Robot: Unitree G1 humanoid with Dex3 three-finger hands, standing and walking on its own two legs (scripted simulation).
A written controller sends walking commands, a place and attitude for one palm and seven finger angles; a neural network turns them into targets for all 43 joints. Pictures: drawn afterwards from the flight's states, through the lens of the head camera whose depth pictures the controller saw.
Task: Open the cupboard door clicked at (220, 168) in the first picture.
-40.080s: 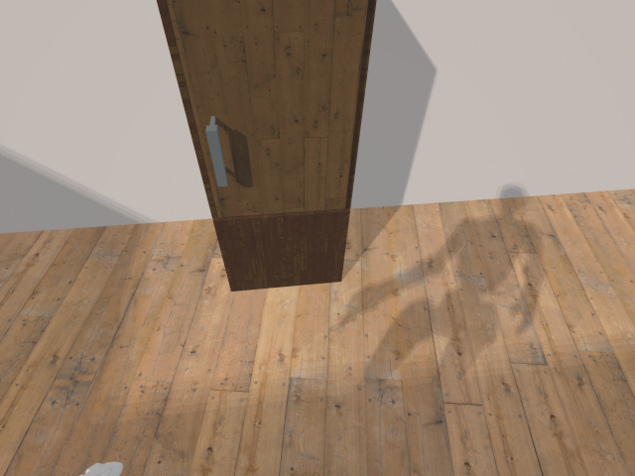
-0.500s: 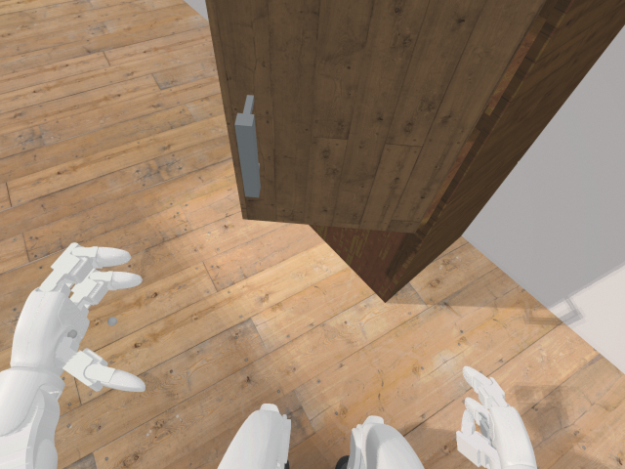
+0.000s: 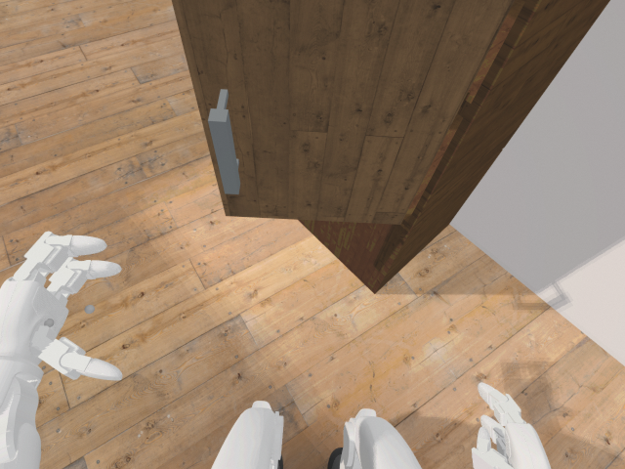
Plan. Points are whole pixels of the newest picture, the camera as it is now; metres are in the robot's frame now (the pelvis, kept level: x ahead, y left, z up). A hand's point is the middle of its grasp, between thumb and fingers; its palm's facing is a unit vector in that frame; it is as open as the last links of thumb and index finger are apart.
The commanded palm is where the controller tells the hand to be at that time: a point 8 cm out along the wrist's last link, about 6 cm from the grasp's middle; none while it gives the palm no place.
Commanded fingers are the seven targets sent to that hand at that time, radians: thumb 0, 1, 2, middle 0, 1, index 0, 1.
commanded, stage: raise the hand with hooked fingers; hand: left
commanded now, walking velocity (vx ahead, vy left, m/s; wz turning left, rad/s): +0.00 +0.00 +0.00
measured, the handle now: (228, 145) +0.56 +0.16 +0.01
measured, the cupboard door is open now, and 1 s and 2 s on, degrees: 46 46 46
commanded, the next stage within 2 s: move the hooked fingers beside the handle in 0.16 s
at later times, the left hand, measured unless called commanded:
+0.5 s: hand (104, 292) +0.31 +0.26 +0.03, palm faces +0.01 -1.00 -0.04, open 14.0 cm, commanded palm +0.29 +0.31 +0.03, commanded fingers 0.00 -0.50 0.30 -0.30 -1.20 -0.30 -1.20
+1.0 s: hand (137, 235) +0.38 +0.25 +0.03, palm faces +0.03 -1.00 -0.04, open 14.0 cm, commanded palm +0.36 +0.29 +0.03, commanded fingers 0.00 -0.50 0.30 -0.30 -1.20 -0.30 -1.20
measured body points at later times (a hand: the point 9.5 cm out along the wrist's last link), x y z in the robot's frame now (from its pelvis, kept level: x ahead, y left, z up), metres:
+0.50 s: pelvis +0.00 +0.00 +0.00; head +0.10 +0.03 +0.43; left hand +0.30 +0.32 +0.03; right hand +0.17 -0.25 -0.09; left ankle +0.03 +0.08 -0.63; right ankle +0.03 -0.10 -0.63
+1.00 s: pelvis +0.00 +0.00 +0.00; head +0.12 +0.02 +0.43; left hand +0.38 +0.30 +0.03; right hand +0.11 -0.26 -0.11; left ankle +0.03 +0.08 -0.63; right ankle +0.03 -0.10 -0.63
